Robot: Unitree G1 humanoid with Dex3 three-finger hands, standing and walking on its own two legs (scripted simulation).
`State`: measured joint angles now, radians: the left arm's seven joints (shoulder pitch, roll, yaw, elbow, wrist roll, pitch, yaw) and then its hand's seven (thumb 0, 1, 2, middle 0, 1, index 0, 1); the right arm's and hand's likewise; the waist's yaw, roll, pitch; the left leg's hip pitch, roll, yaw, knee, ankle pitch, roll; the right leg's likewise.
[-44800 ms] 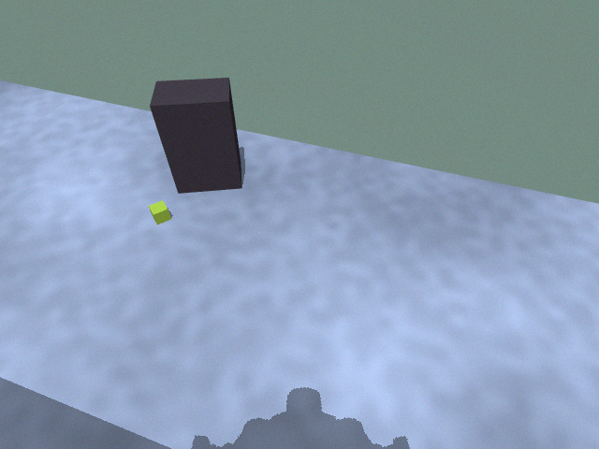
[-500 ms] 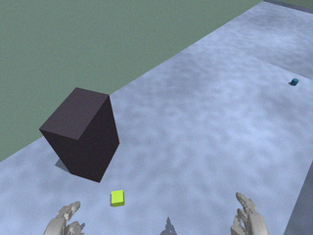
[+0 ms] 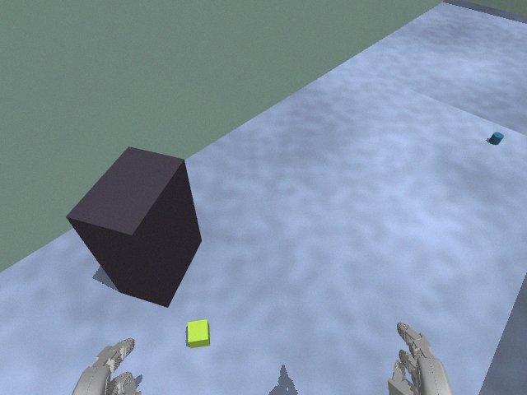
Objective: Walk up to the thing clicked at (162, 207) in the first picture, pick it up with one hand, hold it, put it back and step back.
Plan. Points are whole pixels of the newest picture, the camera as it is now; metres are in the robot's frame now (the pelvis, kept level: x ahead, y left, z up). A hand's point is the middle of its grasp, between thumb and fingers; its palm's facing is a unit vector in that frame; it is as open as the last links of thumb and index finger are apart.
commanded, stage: home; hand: left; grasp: from above
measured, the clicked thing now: (199, 333) +0.46 +0.20 -0.68
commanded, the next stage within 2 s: stand in 0.54 s
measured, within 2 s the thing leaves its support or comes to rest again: neither
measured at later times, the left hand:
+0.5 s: hand out of the picture +0.16 +0.18 -0.05, palm faces +0.03 -0.98 -0.20, open 7.4 cm
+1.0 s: hand out of the picture +0.10 +0.23 -0.10, palm faces +0.04 -0.95 -0.32, open 7.4 cm
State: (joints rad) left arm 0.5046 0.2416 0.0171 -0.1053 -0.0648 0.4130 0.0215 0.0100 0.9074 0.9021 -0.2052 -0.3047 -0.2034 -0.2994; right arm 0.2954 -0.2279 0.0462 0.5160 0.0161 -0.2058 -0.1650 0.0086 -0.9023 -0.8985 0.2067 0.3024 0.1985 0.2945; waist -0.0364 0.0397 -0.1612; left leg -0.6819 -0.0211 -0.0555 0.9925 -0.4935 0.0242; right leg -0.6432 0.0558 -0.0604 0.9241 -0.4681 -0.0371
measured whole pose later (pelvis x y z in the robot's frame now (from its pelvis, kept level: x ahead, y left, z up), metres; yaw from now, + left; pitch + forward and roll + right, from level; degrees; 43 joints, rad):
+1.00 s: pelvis +0.00 +0.00 +0.05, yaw +0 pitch +0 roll +0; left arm 0.21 0.28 0.04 0.82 0.04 0.03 0.03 0.01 0.91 0.90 -0.21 -0.30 -0.20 -0.30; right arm 0.19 -0.28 -0.03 0.92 -0.06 -0.02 -0.02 0.01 -0.90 -0.90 0.21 0.30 0.20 0.30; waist 0.02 0.00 0.02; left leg -0.27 -0.05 -0.02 0.60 -0.32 0.03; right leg -0.27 0.02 -0.01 0.60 -0.32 -0.03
